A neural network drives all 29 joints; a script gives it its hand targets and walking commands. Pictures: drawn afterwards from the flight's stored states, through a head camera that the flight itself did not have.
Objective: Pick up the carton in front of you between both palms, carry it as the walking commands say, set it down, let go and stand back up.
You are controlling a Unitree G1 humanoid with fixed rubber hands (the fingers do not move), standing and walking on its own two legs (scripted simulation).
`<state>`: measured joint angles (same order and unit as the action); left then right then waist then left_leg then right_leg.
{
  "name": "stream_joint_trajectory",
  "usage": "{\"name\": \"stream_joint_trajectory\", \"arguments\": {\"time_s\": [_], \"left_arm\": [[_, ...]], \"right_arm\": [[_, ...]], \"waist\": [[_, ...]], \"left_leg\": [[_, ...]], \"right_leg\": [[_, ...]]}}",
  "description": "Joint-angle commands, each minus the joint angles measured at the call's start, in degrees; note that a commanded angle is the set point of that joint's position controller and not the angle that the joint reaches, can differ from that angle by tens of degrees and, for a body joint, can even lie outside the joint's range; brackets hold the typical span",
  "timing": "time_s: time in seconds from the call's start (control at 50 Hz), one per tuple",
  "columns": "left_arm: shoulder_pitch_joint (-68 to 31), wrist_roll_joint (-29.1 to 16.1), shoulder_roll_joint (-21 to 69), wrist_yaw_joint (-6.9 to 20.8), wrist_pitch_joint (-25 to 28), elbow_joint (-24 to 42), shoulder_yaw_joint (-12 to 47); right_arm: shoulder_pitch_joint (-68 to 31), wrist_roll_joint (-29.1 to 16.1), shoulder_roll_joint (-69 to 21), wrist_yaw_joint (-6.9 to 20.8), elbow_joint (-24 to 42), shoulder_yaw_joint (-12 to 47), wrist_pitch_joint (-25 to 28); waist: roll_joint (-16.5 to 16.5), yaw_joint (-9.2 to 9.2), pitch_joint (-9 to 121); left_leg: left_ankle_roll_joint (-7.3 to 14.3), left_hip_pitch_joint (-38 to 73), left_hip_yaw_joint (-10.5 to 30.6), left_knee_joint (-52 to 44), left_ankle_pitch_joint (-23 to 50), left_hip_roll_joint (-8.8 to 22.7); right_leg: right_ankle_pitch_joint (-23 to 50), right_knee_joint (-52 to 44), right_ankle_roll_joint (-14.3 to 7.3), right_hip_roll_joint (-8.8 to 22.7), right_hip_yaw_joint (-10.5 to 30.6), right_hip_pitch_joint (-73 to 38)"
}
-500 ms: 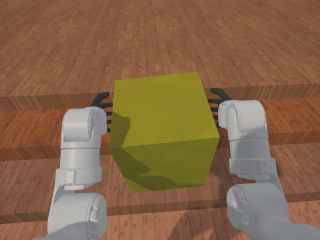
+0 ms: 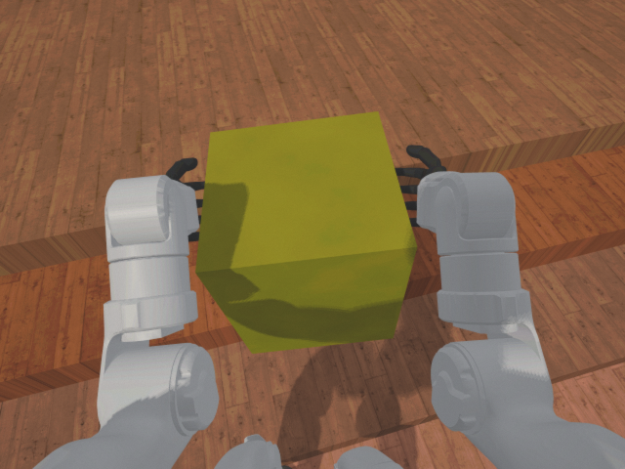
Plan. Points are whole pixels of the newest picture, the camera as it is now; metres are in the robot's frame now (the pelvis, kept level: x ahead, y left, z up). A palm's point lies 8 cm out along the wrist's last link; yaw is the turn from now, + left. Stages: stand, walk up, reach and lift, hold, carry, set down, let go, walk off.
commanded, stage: carry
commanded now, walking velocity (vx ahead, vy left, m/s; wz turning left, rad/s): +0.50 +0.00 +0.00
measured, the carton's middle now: (309, 243) +0.39 -0.05 +0.04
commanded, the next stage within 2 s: none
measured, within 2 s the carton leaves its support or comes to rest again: neither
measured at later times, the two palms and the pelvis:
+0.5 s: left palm out of the picture +0.66 +0.18 +0.31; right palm out of the picture +0.71 -0.10 +0.31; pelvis +0.30 -0.03 +0.14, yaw +1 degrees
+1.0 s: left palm out of the picture +1.00 +0.21 +0.40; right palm out of the picture +0.94 -0.07 +0.40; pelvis +0.58 +0.11 +0.25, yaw +0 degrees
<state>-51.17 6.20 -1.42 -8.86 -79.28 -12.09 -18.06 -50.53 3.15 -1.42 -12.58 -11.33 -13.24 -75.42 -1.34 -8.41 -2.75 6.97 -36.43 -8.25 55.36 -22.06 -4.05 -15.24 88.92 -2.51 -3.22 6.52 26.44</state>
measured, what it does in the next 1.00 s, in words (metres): climbs: right foot 0.12 m higher, then left foot 0.12 m higher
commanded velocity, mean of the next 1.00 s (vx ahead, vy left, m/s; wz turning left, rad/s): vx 0.50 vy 0.00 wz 0.00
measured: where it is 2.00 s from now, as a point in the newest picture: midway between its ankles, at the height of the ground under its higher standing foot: (243, 130)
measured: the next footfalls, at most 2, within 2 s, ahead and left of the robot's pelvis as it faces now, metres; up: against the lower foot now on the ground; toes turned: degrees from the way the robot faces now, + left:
right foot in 0.36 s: +0.44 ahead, -0.10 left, +0.12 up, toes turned -5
left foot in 0.86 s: +0.73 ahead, +0.21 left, +0.24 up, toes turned +8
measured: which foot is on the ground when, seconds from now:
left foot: down 0.00-0.36, up 0.38-0.84, down 0.86-1.00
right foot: up 0.00-0.34, down 0.36-0.88, up 0.90-1.00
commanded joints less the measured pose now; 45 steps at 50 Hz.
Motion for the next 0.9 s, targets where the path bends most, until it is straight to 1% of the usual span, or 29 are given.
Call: {"name": "stream_joint_trajectory", "arguments": {"time_s": [0.0, 0.02, 0.08, 0.14, 0.2, 0.22, 0.24, 0.26, 0.28, 0.3, 0.32, 0.34, 0.36, 0.38, 0.4, 0.44, 0.48, 0.52, 0.56, 0.62, 0.66, 0.7, 0.74, 0.78, 0.8, 0.82, 0.84, 0.86, 0.88], "left_arm": [[-47.9, -19.8, 57.0, 12.4, 4.2, 11.5, 24.2], [-46.6, -19.1, 56.2, 12.2, 4.3, 10.8, 24.5], [-44.6, -17.5, 53.8, 11.6, 4.9, 9.3, 25.5], [-43.3, -17.3, 52.5, 11.4, 4.0, 7.6, 26.8], [-44.2, -17.5, 51.8, 11.2, 2.7, 4.8, 27.4], [-45.3, -17.8, 52.0, 11.1, 2.1, 3.7, 27.4], [-46.1, -18.7, 52.9, 11.1, 1.5, 2.5, 27.9], [-46.1, -20.2, 54.5, 11.2, 0.8, 0.5, 28.2], [-47.3, -22.1, 55.7, 11.5, 0.2, -0.5, 28.6], [-48.0, -24.3, 57.5, 11.9, 0.1, -1.0, 29.2], [-49.0, -26.2, 59.4, 12.4, 0.0, -0.8, 29.4], [-49.0, -27.5, 61.5, 13.1, 0.2, -0.8, 29.4], [-49.1, -28.2, 62.5, 13.9, 0.7, -1.6, 29.3], [-46.7, -29.5, 64.8, 14.7, 1.2, -3.1, 28.4], [-49.3, -31.1, 66.3, 15.5, 1.4, -1.6, 28.2], [-57.7, -35.1, 71.0, 17.2, 1.8, 1.3, 29.5], [-62.9, -37.8, 73.1, 18.0, 2.1, 2.3, 29.3], [-62.1, -37.5, 73.5, 18.0, 1.2, -1.3, 27.0], [-60.0, -35.7, 73.3, 18.0, 0.2, -5.7, 24.1], [-53.7, -30.7, 71.1, 17.8, -0.6, -13.6, 18.8], [-51.4, -28.7, 70.4, 18.3, -0.6, -16.4, 16.5], [-51.7, -27.4, 69.1, 18.9, -0.2, -17.4, 15.1], [-51.5, -26.2, 68.4, 19.4, 0.2, -17.8, 13.7], [-50.0, -24.8, 67.5, 19.5, 0.6, -18.7, 12.3], [-49.4, -24.2, 67.3, 19.5, 0.8, -18.5, 12.1], [-49.5, -23.6, 66.5, 19.2, 1.1, -17.4, 12.4], [-48.8, -23.2, 65.6, 18.6, 1.3, -16.0, 12.2], [-47.9, -21.7, 64.1, 17.8, 1.5, -15.6, 11.6], [-46.6, -21.1, 63.4, 17.3, 1.6, -14.3, 11.0]], "right_arm": [[-54.5, -34.0, -70.1, 20.0, 11.6, 31.4, 1.0], [-55.2, -34.9, -71.7, 20.3, 10.7, 32.7, 0.7], [-54.3, -34.9, -70.9, 20.6, 9.0, 32.4, 0.6], [-51.4, -32.6, -67.6, 20.6, 6.5, 30.2, -0.4], [-50.7, -30.5, -64.7, 21.1, 3.8, 27.9, -1.4], [-50.7, -30.2, -63.6, 21.2, 2.7, 26.8, -1.8], [-51.6, -29.5, -62.6, 21.2, 2.3, 26.1, -2.2], [-52.0, -28.3, -61.6, 21.0, 1.3, 24.9, -2.8], [-50.1, -26.7, -60.4, 20.8, -0.1, 23.2, -3.4], [-49.9, -25.3, -59.1, 20.7, -0.4, 21.5, -3.6], [-50.3, -23.8, -58.3, 20.6, -1.2, 20.2, -3.9], [-49.8, -22.8, -58.1, 20.5, -1.9, 19.5, -4.0], [-48.7, -21.6, -58.7, 20.6, -2.4, 17.7, -3.8], [-47.4, -19.8, -56.0, 20.2, -3.6, 16.3, -3.8], [-48.0, -18.5, -55.5, 19.7, -2.4, 14.9, -3.5], [-53.5, -16.8, -52.6, 18.5, 1.4, 12.9, -2.5], [-56.4, -15.2, -48.7, 17.1, 4.0, 11.8, -1.5], [-58.9, -15.7, -48.6, 16.3, 5.0, 11.9, -1.3], [-58.3, -15.4, -48.6, 15.6, 2.7, 12.5, -1.9], [-56.9, -14.8, -50.4, 15.6, -2.4, 12.4, -3.3], [-56.9, -14.8, -52.0, 16.0, -5.3, 12.5, -3.6], [-56.8, -15.5, -53.7, 16.3, -7.5, 12.3, -3.5], [-57.3, -17.0, -55.8, 16.7, -8.9, 12.9, -3.3], [-56.9, -19.2, -58.9, 16.9, -9.9, 13.8, -2.9], [-57.3, -20.6, -60.7, 17.1, -9.3, 14.3, -2.6], [-56.9, -22.0, -61.8, 17.3, -8.4, 14.6, -2.1], [-57.6, -23.7, -62.4, 17.6, -6.3, 15.4, -1.7], [-59.1, -25.4, -63.0, 18.1, -4.8, 16.3, -1.2], [-61.0, -26.6, -63.0, 18.5, -3.0, 16.9, -0.4]], "waist": [[3.2, 3.53, 36.6], [2.8, 3.03, 34.3], [-2.5, 2.81, 30.9], [4.4, 0.72, 31.8], [4.5, 2.48, 26.2], [2.8, 4.06, 24.3], [4.3, 4.17, 23.0], [8.9, 6.89, 24.9], [13.1, 8.61, 28.6], [16.6, 12.53, 33.6], [16.1, 16.9, 37.7], [9.9, 19.49, 41.3], [-7.6, 16.39, 45.6], [-10.8, 17.18, 50.9], [-5.6, 16.22, 47.6], [4.0, 13.87, 36.1], [5.0, 12.19, 32.8], [5.7, 12.6, 32.0], [1.3, 13.81, 32.4], [-3.8, 17.28, 31.0], [-3.0, 17.24, 28.2], [-3.4, 16.19, 23.6], [-6.4, 12.66, 22.0], [-14.5, 8.75, 23.9], [-17.3, 5.09, 27.8], [-17.5, 0.28, 32.1], [-12.2, -3.01, 35.9], [-2.3, -0.97, 38.2], [21.1, 0.65, 45.5]], "left_leg": [[9.2, 42.4, 38.6, -27.3, 18.2, 16.3], [8.4, 42.8, 36.5, -29.3, 14.1, 16.4], [8.8, 45.6, 31.0, -30.2, 31.0, 18.1], [11.0, 57.9, 29.6, -31.0, 32.7, 20.4], [8.2, 54.0, 23.4, -36.5, 26.2, 16.5], [7.8, 44.4, 18.0, -41.6, 29.0, 14.5], [7.1, 35.9, 12.3, -43.9, 43.2, 12.7], [5.7, 29.5, 5.1, -40.9, 67.8, 11.0], [4.7, 29.4, 3.5, -35.7, 86.7, 11.6], [3.3, 32.0, 2.5, -27.5, 97.8, 13.1], [1.7, 36.3, 0.0, -14.8, 98.6, 12.6], [-0.1, 31.4, 0.6, 1.3, 83.8, 9.6], [-6.6, 8.4, 4.0, 29.2, 20.1, -1.6], [-7.0, 1.0, 14.2, 52.1, 6.7, -5.5], [-5.2, -5.1, 18.2, 56.4, 6.3, -3.0], [-1.7, -13.2, 16.9, 51.2, 5.3, 1.2], [0.0, -12.3, 15.9, 46.9, 4.8, 4.1], [-0.1, -13.4, 13.6, 39.6, -2.1, 5.0], [-0.1, -17.4, 8.8, 40.3, -1.0, 5.6], [-0.1, -39.3, 11.4, 55.1, -9.1, 8.3], [-0.2, -48.1, 12.7, 56.2, -13.1, 10.3], [-2.1, -48.0, 8.9, 48.7, -10.1, 11.3], [-2.2, -24.4, 2.7, 25.7, -4.0, 11.9], [-0.7, 2.8, -4.8, 11.6, 5.7, 7.2], [0.4, 7.1, -6.8, 10.3, 7.9, 4.9], [0.3, 13.5, -10.0, 3.2, 8.6, 1.0], [-0.8, 23.2, -9.3, -10.6, 10.3, -2.7], [3.8, 35.6, 17.2, -22.5, 11.0, 6.9], [12.5, 44.4, 50.0, -34.2, 24.8, 22.2]], "right_leg": [[-2.5, 14.6, -2.6, 0.7, 0.2, 21.3], [-4.0, 14.1, -3.2, 1.4, -1.4, 24.0], [-8.6, 6.9, -3.6, 3.7, -6.4, 30.0], [-14.3, 19.5, -5.3, 4.8, -7.5, 47.7], [-14.1, 8.8, -4.6, 7.0, -10.9, 49.4], [-12.7, -4.0, -4.3, 7.3, -13.8, 39.0], [-9.1, -12.4, -4.7, 5.1, -18.1, 27.7], [-2.5, -19.5, -6.1, 1.9, -21.0, 12.9], [-0.1, -24.0, -6.6, -1.5, -23.9, 3.4], [2.8, -27.6, -7.1, -2.4, -23.8, -3.3], [5.9, -40.0, -6.3, -3.8, -23.8, -10.5], [13.5, -52.3, -6.6, -3.7, -18.2, -22.9], [41.4, -59.7, -18.9, 16.9, 18.8, -40.3], [44.2, -61.8, -26.7, 21.9, 36.7, -41.7], [33.0, -60.1, -24.9, 19.7, 33.1, -40.7], [11.1, -62.0, -16.9, 17.9, 27.0, -33.3], [0.6, -64.9, -13.5, 17.4, 21.3, -27.5], [1.6, -65.5, -13.4, 18.6, 17.3, -27.0], [10.8, -66.5, -15.1, 19.8, 13.3, -29.5], [14.1, -68.0, -17.9, 23.7, 16.7, -44.2], [9.4, -68.0, -15.1, 22.4, 14.8, -48.3], [2.9, -72.0, -11.7, 19.8, 9.6, -43.8], [4.6, -79.3, -8.6, 14.8, -2.2, -26.0], [31.5, -79.7, -7.9, 13.6, -12.2, -11.7], [58.3, -71.5, -6.5, 14.0, -15.7, -17.4], [71.9, -59.1, -4.2, 13.2, -18.4, -21.2], [68.2, -42.1, -2.1, 9.8, -19.2, -21.0], [36.6, -25.4, 1.9, 6.6, -12.2, -5.1], [-3.1, -1.3, 5.1, -2.9, -5.7, 7.4]]}}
